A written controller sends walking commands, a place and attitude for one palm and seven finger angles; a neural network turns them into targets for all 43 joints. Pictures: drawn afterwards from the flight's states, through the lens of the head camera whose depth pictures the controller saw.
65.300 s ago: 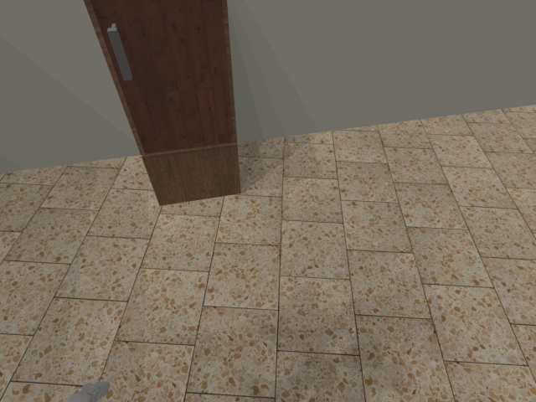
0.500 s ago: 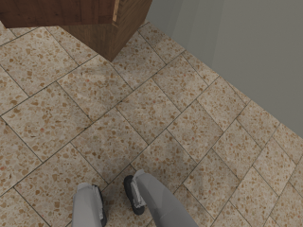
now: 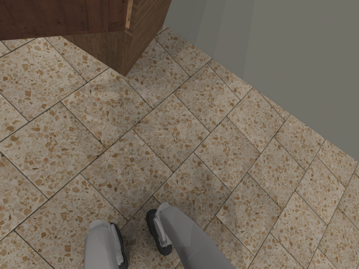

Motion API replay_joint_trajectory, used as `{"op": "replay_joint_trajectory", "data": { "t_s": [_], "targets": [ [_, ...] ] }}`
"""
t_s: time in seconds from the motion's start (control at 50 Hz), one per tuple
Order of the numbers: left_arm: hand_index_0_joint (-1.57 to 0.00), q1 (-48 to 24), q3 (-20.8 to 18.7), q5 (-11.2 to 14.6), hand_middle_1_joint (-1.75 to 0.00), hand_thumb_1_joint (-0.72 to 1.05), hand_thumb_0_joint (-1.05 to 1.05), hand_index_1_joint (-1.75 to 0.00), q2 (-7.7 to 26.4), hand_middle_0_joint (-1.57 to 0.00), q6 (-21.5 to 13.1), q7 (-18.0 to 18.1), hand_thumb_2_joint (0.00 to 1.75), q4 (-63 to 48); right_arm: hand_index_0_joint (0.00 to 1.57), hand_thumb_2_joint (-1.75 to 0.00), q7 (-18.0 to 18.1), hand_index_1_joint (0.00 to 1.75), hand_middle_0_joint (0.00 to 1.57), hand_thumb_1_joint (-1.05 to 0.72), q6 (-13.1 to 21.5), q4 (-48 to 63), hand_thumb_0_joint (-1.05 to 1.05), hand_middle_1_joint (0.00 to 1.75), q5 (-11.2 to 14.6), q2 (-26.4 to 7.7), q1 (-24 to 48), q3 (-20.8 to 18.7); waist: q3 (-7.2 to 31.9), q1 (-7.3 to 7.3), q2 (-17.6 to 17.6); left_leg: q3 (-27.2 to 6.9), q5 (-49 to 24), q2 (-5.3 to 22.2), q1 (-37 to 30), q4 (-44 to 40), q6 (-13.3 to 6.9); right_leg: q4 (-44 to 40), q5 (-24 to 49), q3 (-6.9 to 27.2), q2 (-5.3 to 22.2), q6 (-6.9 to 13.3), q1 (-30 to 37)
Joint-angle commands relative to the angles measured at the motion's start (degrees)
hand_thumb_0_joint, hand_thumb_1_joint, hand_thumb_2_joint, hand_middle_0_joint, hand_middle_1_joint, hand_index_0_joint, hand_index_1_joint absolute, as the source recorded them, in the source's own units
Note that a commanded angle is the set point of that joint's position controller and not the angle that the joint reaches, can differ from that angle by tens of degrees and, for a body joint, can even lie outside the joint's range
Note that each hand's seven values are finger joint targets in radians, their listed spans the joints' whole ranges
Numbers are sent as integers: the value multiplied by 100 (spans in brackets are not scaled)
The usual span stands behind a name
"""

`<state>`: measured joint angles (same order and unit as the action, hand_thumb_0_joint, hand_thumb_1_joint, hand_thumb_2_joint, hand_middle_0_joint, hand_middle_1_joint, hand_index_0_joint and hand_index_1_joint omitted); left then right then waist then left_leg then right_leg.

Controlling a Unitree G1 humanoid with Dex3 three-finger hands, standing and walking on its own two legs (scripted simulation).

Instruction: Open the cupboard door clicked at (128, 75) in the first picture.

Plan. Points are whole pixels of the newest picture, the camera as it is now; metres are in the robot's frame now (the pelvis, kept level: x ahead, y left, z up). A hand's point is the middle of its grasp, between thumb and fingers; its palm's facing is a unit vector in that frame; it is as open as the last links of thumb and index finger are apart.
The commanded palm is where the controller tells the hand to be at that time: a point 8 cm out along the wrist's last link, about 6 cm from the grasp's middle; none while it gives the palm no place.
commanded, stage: move the hooked fingers beside the handle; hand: left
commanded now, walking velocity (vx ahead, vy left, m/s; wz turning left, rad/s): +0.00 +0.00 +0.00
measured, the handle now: out of the picture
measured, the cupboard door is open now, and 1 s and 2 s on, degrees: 48 48 48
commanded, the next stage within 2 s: none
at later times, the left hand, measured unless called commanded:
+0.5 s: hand out of the picture +0.67 +0.24 +0.12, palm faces +0.10 -1.00 +0.01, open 14.0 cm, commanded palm +0.70 +0.19 +0.10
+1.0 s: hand out of the picture +0.65 +0.25 +0.11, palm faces +0.09 -1.00 -0.01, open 14.0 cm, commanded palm +0.70 +0.22 +0.11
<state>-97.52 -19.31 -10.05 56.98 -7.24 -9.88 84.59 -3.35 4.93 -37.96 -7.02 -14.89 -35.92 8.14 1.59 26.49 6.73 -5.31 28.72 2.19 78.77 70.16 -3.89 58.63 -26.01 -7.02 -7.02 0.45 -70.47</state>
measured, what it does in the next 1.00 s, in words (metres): stands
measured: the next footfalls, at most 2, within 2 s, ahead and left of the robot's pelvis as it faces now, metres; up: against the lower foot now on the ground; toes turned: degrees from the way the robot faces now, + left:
none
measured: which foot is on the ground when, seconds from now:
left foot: down 0.00-1.00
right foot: down 0.00-1.00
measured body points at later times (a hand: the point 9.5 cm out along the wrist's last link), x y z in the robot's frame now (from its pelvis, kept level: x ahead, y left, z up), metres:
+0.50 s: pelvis +0.00 +0.01 +0.00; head +0.25 +0.06 +0.36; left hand +0.66 +0.29 +0.12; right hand -0.16 -0.17 -0.03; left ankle +0.01 +0.07 -0.63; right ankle +0.00 -0.13 -0.63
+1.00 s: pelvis -0.01 +0.01 +0.00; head +0.24 +0.05 +0.37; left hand +0.64 +0.30 +0.12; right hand -0.16 -0.19 -0.03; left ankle +0.01 +0.07 -0.63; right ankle +0.00 -0.13 -0.63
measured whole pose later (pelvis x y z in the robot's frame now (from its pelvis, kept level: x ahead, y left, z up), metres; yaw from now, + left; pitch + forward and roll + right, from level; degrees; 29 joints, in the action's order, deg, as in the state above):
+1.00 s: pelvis -0.01 +0.01 +0.00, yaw -2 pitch +37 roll -12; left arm -96.6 -21.7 -11.4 64.9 -6.6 -16.3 84.6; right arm -1.3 2.7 -35.5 -5.6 -16.1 -34.8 9.8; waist 0.7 27.2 7.3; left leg -4.3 28.6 2.9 79.8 71.2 -4.7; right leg 59.3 -25.2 -6.0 -7.5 -0.3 -71.8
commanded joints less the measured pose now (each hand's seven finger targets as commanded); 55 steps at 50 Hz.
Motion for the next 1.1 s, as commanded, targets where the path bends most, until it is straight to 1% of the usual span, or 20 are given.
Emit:
{"op": "replay_joint_trajectory", "data": {
  "t_s": [0.0,0.1,0.26,0.28,0.32,0.34,0.38,0.48,0.5,0.52,0.56,0.62,0.7,0.76,0.84,0.9,0.96,1.02,1.04,1.08],
  "targets": [
    [-30,-2708,-63,16,-120,-50,0,-120,448,-30,-467,-91,30,-1227,20,-90,77,30,20,-90,-167,-353,0,30,40,-1549,-2055,-476,3363,346,2537,-626,-3857,427,-4617,-414,103,-338,1804,7,10,5,213],
    [-30,-2749,-95,-16,-120,-50,0,-120,607,-30,-466,-134,30,-1304,20,-90,86,30,20,-90,-216,-295,0,30,43,-1569,-2076,-471,3435,337,2675,-711,-4007,461,-4744,-417,131,-307,1796,-6,27,-13,132],
    [-30,-2634,-207,-165,-120,-50,0,-120,981,-30,-379,-160,30,-1163,20,-90,107,30,20,-90,-328,-196,0,30,53,-1591,-2082,-422,3326,321,2540,-731,-3961,473,-4584,-397,150,-283,1744,-50,26,-29,131],
    [-30,-2670,-181,-170,-120,-50,0,-120,952,-30,-393,-171,30,-1214,20,-90,107,30,20,-90,-336,-186,0,30,52,-1586,-2069,-428,3335,331,2722,-797,-4071,506,-4717,-416,172,-272,1725,-42,37,-28,38],
    [-30,-2715,-139,-159,-120,-50,0,-120,870,-30,-389,-199,30,-1273,20,-90,108,30,20,-90,-339,-197,0,30,50,-1591,-2053,-441,3376,346,2783,-849,-4177,524,-4849,-388,212,-270,1742,-55,43,-49,-81],
    [-30,-2766,-232,-177,-120,-50,0,-120,1093,-30,-416,-215,30,-1420,20,-90,114,30,20,-90,-363,-195,0,30,44,-1611,-2093,-441,3496,306,2791,-880,-4227,538,-4916,-394,242,-243,1751,-64,39,-51,-12],
    [-30,-2815,-270,-136,-120,-50,0,-120,1138,-30,-425,-276,30,-1481,20,-90,118,30,20,-90,-357,-194,0,30,48,-1600,-2116,-445,3641,327,2829,-870,-4285,528,-4984,-387,219,-249,1816,-48,25,-42,59],
    [-30,-2676,-37,-105,-120,-50,0,-120,749,-30,-278,-387,30,-1308,20,-90,124,30,20,-90,-383,-212,0,30,84,-1586,-2076,-456,3363,345,2985,-992,-4429,577,-5179,-455,264,-312,1746,-79,47,-65,-196],
    [-30,-2620,-109,-121,-120,-50,0,-120,874,-30,-251,-396,30,-1297,20,-90,135,30,20,-90,-397,-214,0,30,83,-1609,-2089,-448,3328,308,2880,-1008,-4402,579,-5155,-446,268,-298,1734,-103,44,-72,-192],
    [-30,-2643,-13,-112,-120,-50,0,-120,706,-30,-203,-409,30,-1230,20,-90,141,30,20,-90,-400,-210,0,30,92,-1600,-2080,-448,3277,362,2836,-986,-4343,578,-5113,-447,237,-318,1717,-97,40,-73,-235],
    [-30,-2638,-31,-92,-120,-50,0,-120,733,-30,-157,-422,30,-1242,20,-90,158,30,20,-90,-398,-222,0,30,88,-1598,-2103,-444,3223,367,2772,-933,-4269,575,-5036,-465,213,-341,1717,-103,37,-73,-179],
    [-30,-2776,-44,-72,-120,-50,0,-120,739,-30,-235,-426,30,-1506,20,-90,153,30,20,-90,-370,-217,0,30,67,-1594,-2101,-464,3409,323,3035,-1022,-4484,594,-5317,-446,277,-319,1740,-87,57,-75,-272],
    [-30,-2642,-134,-36,-120,-50,0,-120,859,-30,-267,-442,30,-1389,20,-90,168,30,20,-90,-351,-211,0,30,71,-1600,-2078,-439,3300,313,2841,-905,-4227,557,-5052,-460,234,-339,1715,-76,42,-58,-110],
    [-30,-2429,-219,-47,-120,-50,0,-120,1103,-30,-212,-462,30,-1147,20,-90,190,30,20,-90,-352,-160,0,30,93,-1622,-2007,-373,3118,294,2535,-629,-3670,465,-4451,-458,106,-378,1654,-62,21,-27,181],
    [-30,-2359,-203,-107,-120,-50,0,-120,1331,-30,-265,-507,30,-1143,20,-90,224,30,20,-90,-362,-100,0,30,129,-1628,-1935,-326,3079,261,2432,-505,-3317,433,-4127,-466,41,-367,1591,-24,21,-21,356],
    [-30,-2405,-358,-45,-120,-50,0,-120,1673,-30,-388,-613,30,-1387,20,-90,255,30,20,-90,-344,-95,0,30,151,-1651,-1924,-324,3374,198,2533,-472,-3350,420,-4177,-448,50,-346,1664,2,6,-27,547],
    [-30,-2358,-351,83,-120,-50,0,-120,1667,-30,-409,-763,30,-1413,20,-90,295,30,20,-90,-316,-130,0,30,197,-1657,-1900,-330,3468,201,2460,-450,-3299,425,-4207,-475,35,-383,1687,13,-9,-49,638],
    [-30,-2394,-342,113,-120,-50,0,-120,1649,-30,-409,-865,30,-1520,20,-90,328,30,20,-90,-310,-151,0,30,231,-1648,-1894,-346,3625,155,2746,-541,-3704,453,-4597,-462,107,-378,1744,-1,-12,-60,473],
    [-30,-2283,-343,133,-120,-50,0,-120,1623,-30,-363,-893,30,-1404,20,-90,340,30,20,-90,-320,-161,0,30,240,-1649,-1895,-336,3548,163,2556,-548,-3685,460,-4549,-470,99,-389,1735,-21,-16,-67,486],
    [-30,-2190,-326,156,-120,-50,0,-120,1617,-30,-297,-937,30,-1295,20,-90,362,30,20,-90,-328,-163,0,30,258,-1649,-1884,-321,3379,172,2556,-563,-3658,468,-4511,-518,86,-417,1682,-30,-14,-70,449]
  ]
}}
